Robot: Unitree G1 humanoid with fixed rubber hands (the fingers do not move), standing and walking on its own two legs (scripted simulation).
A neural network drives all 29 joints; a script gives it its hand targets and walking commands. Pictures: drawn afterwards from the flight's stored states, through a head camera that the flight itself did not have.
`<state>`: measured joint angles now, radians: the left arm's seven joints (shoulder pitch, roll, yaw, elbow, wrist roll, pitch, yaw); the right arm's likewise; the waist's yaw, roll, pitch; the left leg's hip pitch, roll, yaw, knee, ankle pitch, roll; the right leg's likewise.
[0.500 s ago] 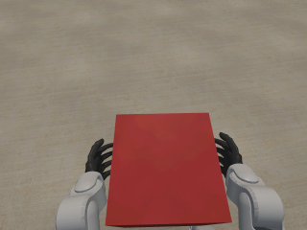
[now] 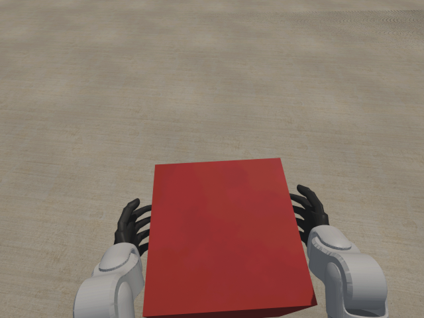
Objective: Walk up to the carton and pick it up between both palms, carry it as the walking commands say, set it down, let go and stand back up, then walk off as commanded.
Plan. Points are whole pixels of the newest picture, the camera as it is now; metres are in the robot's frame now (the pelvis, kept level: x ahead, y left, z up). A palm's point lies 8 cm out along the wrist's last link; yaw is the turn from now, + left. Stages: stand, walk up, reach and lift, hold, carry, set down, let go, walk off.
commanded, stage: carry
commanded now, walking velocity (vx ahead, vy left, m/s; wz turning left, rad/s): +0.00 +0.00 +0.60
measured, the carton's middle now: (221, 246) +0.25 +0.00 +0.03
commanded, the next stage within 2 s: none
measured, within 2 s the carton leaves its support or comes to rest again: neither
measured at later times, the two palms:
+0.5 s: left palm out of the picture +0.13 +0.23 +0.10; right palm (265, 252) +0.21 -0.06 +0.11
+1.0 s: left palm out of the picture +0.00 +0.31 +0.10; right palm (187, 289) +0.16 +0.05 +0.10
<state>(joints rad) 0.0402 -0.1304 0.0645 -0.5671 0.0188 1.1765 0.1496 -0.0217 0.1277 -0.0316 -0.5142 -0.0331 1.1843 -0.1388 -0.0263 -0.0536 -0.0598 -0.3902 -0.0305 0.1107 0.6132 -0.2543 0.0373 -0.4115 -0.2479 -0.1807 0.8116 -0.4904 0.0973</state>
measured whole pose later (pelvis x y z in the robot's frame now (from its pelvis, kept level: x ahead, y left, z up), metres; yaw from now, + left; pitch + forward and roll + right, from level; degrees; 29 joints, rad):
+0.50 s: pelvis -0.06 +0.03 +0.01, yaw +17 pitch +2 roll +0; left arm 0.04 -0.13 0.02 -0.55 0.03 1.17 0.15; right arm 0.02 0.13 -0.06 -0.56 -0.03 1.19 -0.13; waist -0.04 -0.01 -0.07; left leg -0.44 0.00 0.03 0.74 -0.41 -0.01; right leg -0.34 -0.16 -0.19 0.59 -0.27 0.04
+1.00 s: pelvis -0.12 +0.06 +0.02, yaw +34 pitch +3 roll +1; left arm 0.04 -0.13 0.03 -0.54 0.01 1.15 0.15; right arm 0.02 0.13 -0.06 -0.56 -0.04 1.18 -0.13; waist -0.02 0.01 -0.06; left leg -0.49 -0.03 0.03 0.78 -0.39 -0.02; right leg -0.31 -0.13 -0.18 0.53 -0.26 0.03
